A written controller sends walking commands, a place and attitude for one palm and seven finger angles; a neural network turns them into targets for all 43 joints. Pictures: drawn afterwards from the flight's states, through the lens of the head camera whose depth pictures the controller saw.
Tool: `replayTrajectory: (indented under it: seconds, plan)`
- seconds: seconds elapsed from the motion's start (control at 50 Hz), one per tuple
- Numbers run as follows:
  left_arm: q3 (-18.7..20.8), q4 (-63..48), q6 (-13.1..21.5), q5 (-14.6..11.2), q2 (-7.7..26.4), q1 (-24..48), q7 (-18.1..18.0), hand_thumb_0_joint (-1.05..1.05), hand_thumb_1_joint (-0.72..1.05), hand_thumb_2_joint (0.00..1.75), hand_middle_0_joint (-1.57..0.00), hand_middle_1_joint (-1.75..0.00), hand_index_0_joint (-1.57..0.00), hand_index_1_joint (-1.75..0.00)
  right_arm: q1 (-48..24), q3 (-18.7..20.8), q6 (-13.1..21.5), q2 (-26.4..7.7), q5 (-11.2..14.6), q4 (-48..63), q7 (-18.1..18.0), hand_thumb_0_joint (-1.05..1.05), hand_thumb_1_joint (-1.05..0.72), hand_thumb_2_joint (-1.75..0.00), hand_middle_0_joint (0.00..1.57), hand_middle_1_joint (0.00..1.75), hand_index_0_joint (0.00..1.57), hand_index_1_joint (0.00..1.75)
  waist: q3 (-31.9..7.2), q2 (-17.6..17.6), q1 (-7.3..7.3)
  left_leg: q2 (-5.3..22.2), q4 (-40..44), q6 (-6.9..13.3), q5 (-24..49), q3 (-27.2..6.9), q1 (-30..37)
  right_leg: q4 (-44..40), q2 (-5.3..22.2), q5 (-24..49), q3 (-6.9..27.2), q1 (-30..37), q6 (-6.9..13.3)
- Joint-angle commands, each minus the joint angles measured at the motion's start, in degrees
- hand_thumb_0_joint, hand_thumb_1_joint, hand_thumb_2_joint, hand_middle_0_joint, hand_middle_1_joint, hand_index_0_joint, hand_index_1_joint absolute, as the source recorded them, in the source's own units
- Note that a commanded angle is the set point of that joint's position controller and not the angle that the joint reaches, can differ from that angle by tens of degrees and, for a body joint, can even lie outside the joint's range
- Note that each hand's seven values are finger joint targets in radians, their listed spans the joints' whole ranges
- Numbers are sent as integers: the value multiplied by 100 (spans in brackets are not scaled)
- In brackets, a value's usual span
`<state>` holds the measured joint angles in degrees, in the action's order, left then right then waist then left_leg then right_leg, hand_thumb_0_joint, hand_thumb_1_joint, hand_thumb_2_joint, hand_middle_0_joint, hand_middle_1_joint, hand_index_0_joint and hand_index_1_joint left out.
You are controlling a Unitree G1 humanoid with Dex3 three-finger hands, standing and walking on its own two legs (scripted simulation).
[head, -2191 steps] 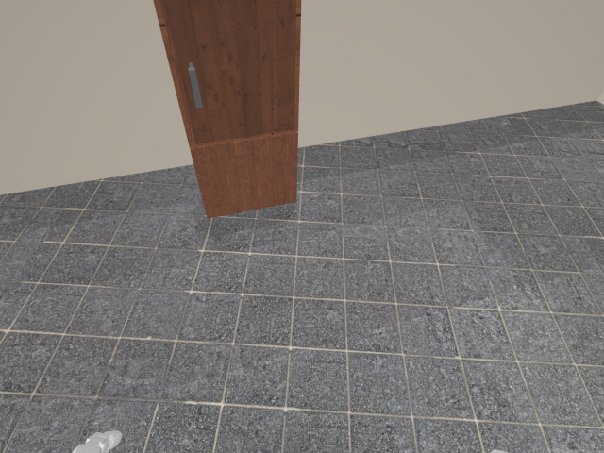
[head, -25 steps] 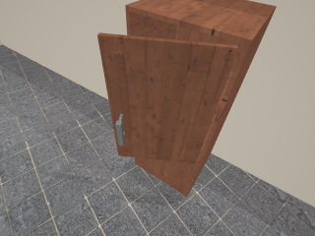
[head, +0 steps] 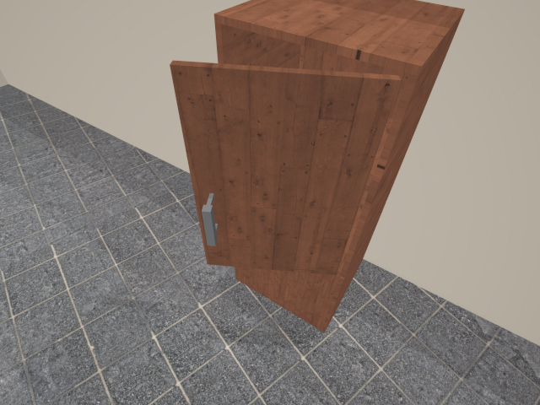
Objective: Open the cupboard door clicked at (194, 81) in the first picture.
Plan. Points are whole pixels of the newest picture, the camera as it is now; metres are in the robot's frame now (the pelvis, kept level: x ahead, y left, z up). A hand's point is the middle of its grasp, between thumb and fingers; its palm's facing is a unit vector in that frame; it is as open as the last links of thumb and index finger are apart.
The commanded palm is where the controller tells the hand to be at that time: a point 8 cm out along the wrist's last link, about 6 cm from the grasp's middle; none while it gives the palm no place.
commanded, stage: come to a stop and stand still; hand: left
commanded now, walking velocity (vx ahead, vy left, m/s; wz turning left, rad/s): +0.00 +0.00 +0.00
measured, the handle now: (211, 219) +0.54 +0.17 -0.11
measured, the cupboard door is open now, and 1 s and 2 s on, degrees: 28 28 28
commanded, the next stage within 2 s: look again from close up in 0.74 s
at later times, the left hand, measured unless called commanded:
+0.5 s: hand out of the picture -0.05 +0.18 -0.17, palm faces +0.01 -0.97 -0.24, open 7.4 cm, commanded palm none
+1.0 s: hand out of the picture -0.03 +0.14 -0.17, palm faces +0.01 -0.98 -0.19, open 7.4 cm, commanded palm none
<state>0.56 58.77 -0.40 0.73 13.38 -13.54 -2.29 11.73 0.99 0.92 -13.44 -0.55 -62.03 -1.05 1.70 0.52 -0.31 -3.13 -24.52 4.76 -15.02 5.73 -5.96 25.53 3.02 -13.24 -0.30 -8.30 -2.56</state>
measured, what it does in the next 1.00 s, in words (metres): stands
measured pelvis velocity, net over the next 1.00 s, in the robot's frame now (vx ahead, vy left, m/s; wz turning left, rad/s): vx -0.04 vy -0.03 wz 0.00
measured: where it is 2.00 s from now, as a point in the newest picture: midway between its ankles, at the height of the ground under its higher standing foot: outside the picture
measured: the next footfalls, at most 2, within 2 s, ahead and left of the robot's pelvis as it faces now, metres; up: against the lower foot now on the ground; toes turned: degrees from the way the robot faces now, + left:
none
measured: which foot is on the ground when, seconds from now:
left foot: down 0.00-1.00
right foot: down 0.00-1.00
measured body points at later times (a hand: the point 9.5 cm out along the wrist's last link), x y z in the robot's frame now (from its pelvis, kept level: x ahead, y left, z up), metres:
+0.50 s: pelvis -0.04 -0.02 +0.00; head -0.04 -0.01 +0.45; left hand -0.05 +0.23 -0.15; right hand -0.01 -0.27 -0.15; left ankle -0.01 +0.06 -0.74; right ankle +0.01 -0.15 -0.74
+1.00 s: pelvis -0.04 -0.03 +0.00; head -0.03 -0.02 +0.45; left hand -0.03 +0.20 -0.16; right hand -0.03 -0.26 -0.15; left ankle -0.01 +0.06 -0.74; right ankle +0.01 -0.15 -0.74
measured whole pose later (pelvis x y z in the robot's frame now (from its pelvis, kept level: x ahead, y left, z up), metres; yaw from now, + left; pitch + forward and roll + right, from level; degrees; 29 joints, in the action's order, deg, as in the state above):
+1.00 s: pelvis -0.04 -0.03 +0.00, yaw +0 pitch -2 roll +0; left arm -0.4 62.5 0.6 0.9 9.3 -16.2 -2.1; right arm 14.5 0.5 0.4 -9.5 -0.4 -65.8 -0.4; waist 2.5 0.9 -0.5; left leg -1.2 -21.8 2.5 -9.9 4.9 -9.9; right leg 22.3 1.1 -8.2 -1.3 -11.9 -0.2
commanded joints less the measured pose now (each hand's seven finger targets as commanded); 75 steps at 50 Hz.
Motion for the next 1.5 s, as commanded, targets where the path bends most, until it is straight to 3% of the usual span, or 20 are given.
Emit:
replayTrajectory:
  seconds: [0.0,0.14,0.24,0.36,0.42,0.58,0.74,0.86,1.38,1.4,1.42,1.44,1.46,1.48]
  plan:
    - [104,-205,122,25,776,-50,-3,0,90,90,-20,-30,-20,-30,-119,149,90,-906,-3,243,0,0,-90,-90,20,30,20,30,216,-43,50,931,924,-233,602,-923,-494,-456,349,645,281,30,332]
    - [53,-19,133,47,790,-132,27,0,90,90,-20,-30,-20,-30,-169,142,49,-981,-4,124,47,0,-90,-90,20,30,20,30,376,-151,48,948,1302,-266,-537,-1060,-698,-664,350,228,320,-84,327]
    - [32,88,153,52,768,-239,33,0,90,90,-20,-30,-20,-30,-107,142,34,-972,4,67,58,0,-90,-90,20,30,20,30,317,-90,30,946,1313,-279,-679,-1058,-682,-760,371,98,340,-153,328]
    - [17,152,182,54,714,-343,22,0,90,90,-20,-30,-20,-30,6,135,20,-881,10,0,62,0,-90,-90,20,30,20,30,260,91,14,933,1205,-284,-561,-1038,-613,-851,393,-18,383,-247,334]
    - [9,195,183,47,671,-371,19,0,90,90,-20,-30,-20,-30,58,122,17,-849,4,-40,59,0,-90,-90,20,30,20,30,302,-43,7,930,1236,-297,-638,-1048,-685,-848,387,-96,421,-299,346]
    - [2,207,177,49,506,-503,9,0,90,90,-20,-30,-20,-30,243,99,-15,-624,-4,-107,58,0,-90,-90,20,30,20,30,401,68,2,867,1097,-314,-619,-968,-781,-953,388,-414,495,-481,346]
    - [21,187,189,42,405,-552,1,0,90,90,-20,-30,-20,-30,381,86,-7,-451,-10,-135,52,0,-90,-90,20,30,20,30,328,80,7,848,991,-336,-427,-914,-806,-907,383,-340,537,-486,369]
    - [29,172,212,33,348,-578,-14,0,90,90,-20,-30,-20,-30,446,76,25,-345,2,-159,39,0,-90,-90,20,30,20,30,134,-7,29,885,897,-336,-2,-862,-687,-822,387,105,499,-324,388]
    - [19,234,195,39,75,-719,-32,0,90,90,-20,-30,-20,-30,572,45,27,-120,6,-209,-2,0,-90,-90,20,30,20,30,280,-57,32,920,944,-351,82,-840,-655,-774,340,286,442,-369,365]
    - [-70,453,253,101,134,-961,-221,0,90,90,-20,-30,-20,-30,213,-32,126,-212,26,186,24,0,-90,-90,20,30,20,30,171,-185,158,1064,-85,-453,826,-570,-782,-387,474,1000,301,-399,378]
    - [750,-8438,1501,-1221,1444,3185,-135,0,88,89,-20,-32,-20,-32,247,26,879,-1149,326,2407,-250,0,-90,-90,20,30,20,30,-2593,-1041,-535,326,426,-496,490,-711,685,-36,-154,606,-154,138,345]
    - [689,-6879,1188,-814,1070,843,-357,0,85,88,-20,-33,-20,-33,-292,-160,1438,-731,382,2102,-429,0,-90,-90,20,30,20,30,-2100,-1416,54,538,690,-485,-62,-660,365,341,-286,-175,-323,-216,515]
    - [412,-6089,939,-889,622,663,-606,0,83,87,-21,-34,-21,-34,-234,-70,1636,-767,392,1773,-447,0,-90,-90,20,30,20,30,-1314,-1347,-108,555,708,-597,-839,-742,-480,383,-303,-530,-480,-628,470]
    - [-359,-4829,465,-928,-791,-1021,-543,0,81,86,-21,-36,-21,-36,20,-67,1630,-501,419,1729,-337,0,-90,-90,20,30,20,30,-452,-708,-172,567,763,-547,-1168,-902,-943,379,-342,-554,-622,-1076,424]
